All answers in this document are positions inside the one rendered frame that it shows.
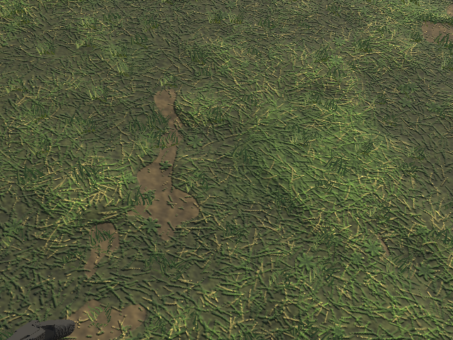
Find robot left hand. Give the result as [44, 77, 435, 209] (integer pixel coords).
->
[7, 319, 75, 340]

